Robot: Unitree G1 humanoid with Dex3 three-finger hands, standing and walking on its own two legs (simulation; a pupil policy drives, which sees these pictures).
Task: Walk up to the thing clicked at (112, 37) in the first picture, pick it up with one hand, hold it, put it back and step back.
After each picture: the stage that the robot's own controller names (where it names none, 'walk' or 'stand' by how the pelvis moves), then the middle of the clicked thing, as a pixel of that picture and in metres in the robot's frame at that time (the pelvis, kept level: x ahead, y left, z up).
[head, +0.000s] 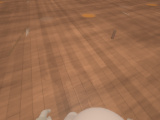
stand; (113, 34) +2.09 -0.59 -0.65
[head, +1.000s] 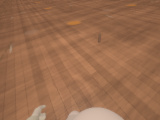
walk; (99, 38) +2.02 -0.12 -0.63
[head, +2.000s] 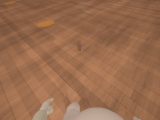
walk; (79, 46) +1.38 +0.28 -0.64
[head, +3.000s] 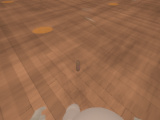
walk; (77, 66) +0.87 +0.22 -0.64
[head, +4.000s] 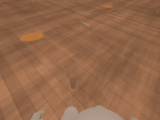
walk; (73, 83) +0.54 +0.20 -0.63
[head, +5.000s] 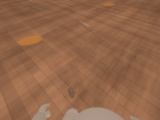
stand; (71, 93) +0.39 +0.22 -0.64
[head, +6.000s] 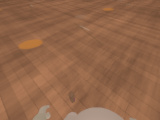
stand; (72, 97) +0.37 +0.21 -0.65
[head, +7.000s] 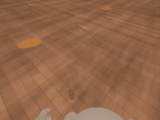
stand; (71, 94) +0.40 +0.21 -0.66
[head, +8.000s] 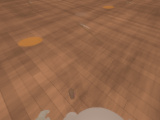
stand; (71, 94) +0.39 +0.21 -0.66
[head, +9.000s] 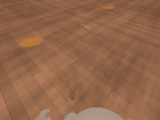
stand; (72, 95) +0.38 +0.21 -0.66
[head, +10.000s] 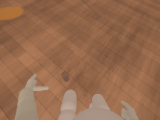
go down; (65, 77) +0.41 +0.23 -0.52
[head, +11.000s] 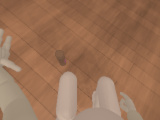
go down; (61, 59) +0.46 +0.27 -0.27
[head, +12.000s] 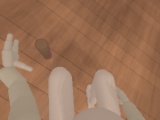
close in; (45, 51) +0.43 +0.30 -0.18
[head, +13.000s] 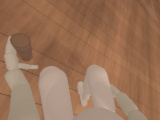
close; (24, 50) +0.42 +0.32 -0.15
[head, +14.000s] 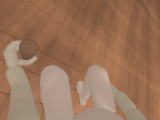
lift; (28, 52) +0.39 +0.31 -0.15
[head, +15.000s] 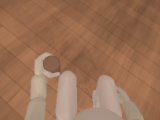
lift; (54, 66) +0.32 +0.25 -0.02
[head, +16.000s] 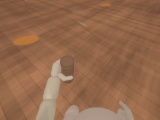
hold; (68, 71) +0.32 +0.15 +0.08
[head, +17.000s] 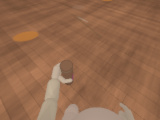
hold; (67, 74) +0.31 +0.15 +0.03
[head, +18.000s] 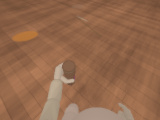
crouch; (69, 74) +0.31 +0.14 +0.03
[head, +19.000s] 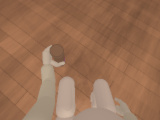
crouch; (59, 57) +0.42 +0.20 -0.05
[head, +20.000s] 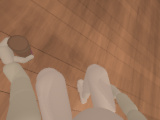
lower; (24, 51) +0.41 +0.31 -0.16
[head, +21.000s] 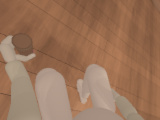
lower; (25, 50) +0.42 +0.30 -0.16
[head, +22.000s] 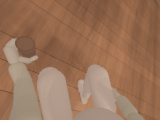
lower; (28, 52) +0.40 +0.30 -0.16
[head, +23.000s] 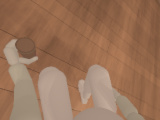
lower; (28, 53) +0.40 +0.30 -0.16
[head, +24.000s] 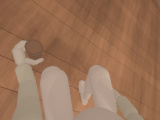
loosen; (35, 54) +0.39 +0.28 -0.16
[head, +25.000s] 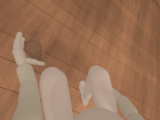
withdraw; (35, 54) +0.40 +0.28 -0.16
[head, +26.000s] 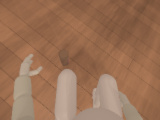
walk; (64, 59) +0.43 +0.23 -0.24
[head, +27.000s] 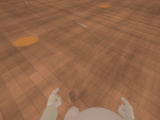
stand; (72, 97) +0.36 +0.17 -0.59
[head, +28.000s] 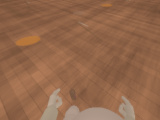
stand; (73, 95) +0.38 +0.19 -0.60
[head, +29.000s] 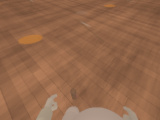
stand; (73, 94) +0.38 +0.18 -0.61
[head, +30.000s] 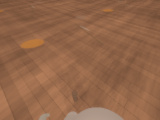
walk; (75, 96) +0.40 +0.17 -0.65
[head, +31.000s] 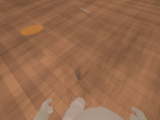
walk; (78, 74) +0.57 +0.19 -0.63
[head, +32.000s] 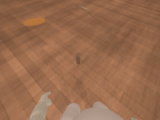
walk; (78, 59) +0.88 +0.18 -0.63
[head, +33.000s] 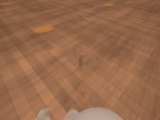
stand; (80, 60) +1.03 +0.18 -0.64
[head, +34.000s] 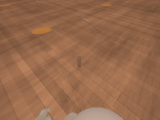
stand; (79, 61) +1.02 +0.19 -0.66
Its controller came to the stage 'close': yes
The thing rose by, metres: 0.68
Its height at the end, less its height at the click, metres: +0.00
